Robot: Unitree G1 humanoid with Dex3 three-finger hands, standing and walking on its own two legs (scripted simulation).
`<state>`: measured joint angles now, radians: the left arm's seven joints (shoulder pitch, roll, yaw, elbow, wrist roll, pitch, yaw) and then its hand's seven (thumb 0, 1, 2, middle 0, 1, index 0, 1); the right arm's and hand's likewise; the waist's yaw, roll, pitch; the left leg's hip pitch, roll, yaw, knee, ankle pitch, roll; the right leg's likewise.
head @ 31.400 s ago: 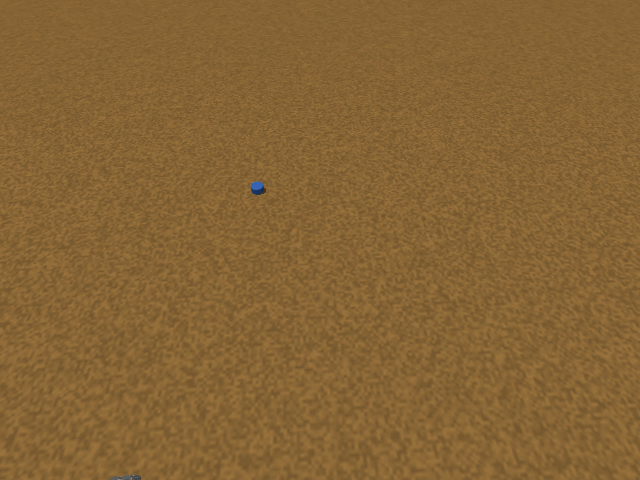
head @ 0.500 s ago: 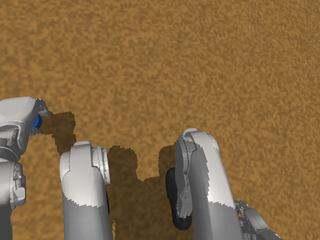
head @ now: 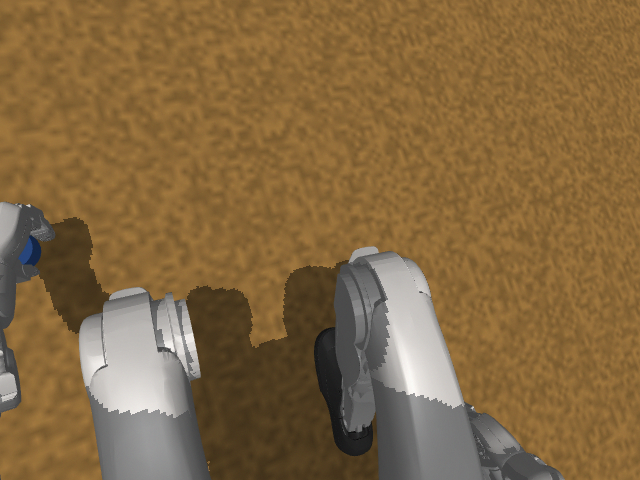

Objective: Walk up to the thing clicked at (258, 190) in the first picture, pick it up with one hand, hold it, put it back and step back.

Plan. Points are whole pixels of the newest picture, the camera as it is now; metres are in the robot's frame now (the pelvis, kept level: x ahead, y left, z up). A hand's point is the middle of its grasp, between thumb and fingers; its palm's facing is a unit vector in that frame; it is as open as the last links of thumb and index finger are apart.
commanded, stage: rest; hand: left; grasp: from above
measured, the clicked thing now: (11, 251) +0.39 +0.34 -0.26
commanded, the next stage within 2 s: open in 0.40 s
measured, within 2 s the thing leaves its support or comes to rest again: rests again in 0.04 s
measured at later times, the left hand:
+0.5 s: hand (18, 257) +0.38 +0.32 -0.23, palm faces -0.45 -0.17 -0.88, open 6.3 cm
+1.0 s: hand (22, 259) +0.37 +0.32 -0.24, palm faces -0.46 -0.17 -0.87, open 11.8 cm
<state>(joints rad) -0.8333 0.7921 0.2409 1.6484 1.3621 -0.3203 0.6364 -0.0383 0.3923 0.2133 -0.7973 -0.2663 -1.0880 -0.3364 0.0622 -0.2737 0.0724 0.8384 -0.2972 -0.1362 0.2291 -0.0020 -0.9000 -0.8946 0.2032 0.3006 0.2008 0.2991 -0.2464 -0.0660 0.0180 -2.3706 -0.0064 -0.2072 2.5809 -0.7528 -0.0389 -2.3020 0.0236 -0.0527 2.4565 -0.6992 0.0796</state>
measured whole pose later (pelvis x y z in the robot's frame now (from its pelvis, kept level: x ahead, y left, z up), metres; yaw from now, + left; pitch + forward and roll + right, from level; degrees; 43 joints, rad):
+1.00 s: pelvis +0.00 +0.01 -0.01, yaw -3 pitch +27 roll -13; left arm -0.85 0.85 0.19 1.77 1.35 -0.30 0.73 -0.01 -0.13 0.65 -0.49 -0.79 -0.41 -0.68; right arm 0.02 -0.30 0.18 0.83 -0.35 -0.24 0.33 0.00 -0.89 -0.90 0.20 0.30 0.20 0.30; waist -0.29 -0.09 0.07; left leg -2.36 -0.01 -0.25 2.63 -0.76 -0.01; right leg -2.25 0.04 -0.09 2.45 -0.69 0.09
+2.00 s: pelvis +0.00 +0.01 +0.03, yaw +1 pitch +33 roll -10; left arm -0.73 0.68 0.12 1.29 1.23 -0.17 0.48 0.00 -0.48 0.98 -0.08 -1.02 -0.09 -1.00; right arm 0.09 -0.29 -0.01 0.80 -0.17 -0.12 0.32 0.00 -0.90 -0.90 0.20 0.30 0.20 0.30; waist -0.16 0.01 -0.13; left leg -2.33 0.00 -0.17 2.48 -0.74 -0.01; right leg -2.24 0.01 -0.04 2.36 -0.71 0.06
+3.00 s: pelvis -0.01 +0.01 +0.11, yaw +4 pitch +36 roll -7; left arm -0.50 0.57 0.10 0.82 0.82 -0.06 0.13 0.00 0.18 0.79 -0.20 -0.45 -0.20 -0.45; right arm 0.16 -0.25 -0.02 0.70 -0.04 -0.03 0.18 0.00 -0.90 -0.90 0.20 0.30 0.20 0.30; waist -0.10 0.06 -0.17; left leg -2.11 0.01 -0.11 2.20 -0.72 0.00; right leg -2.05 -0.01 -0.02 2.11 -0.69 0.07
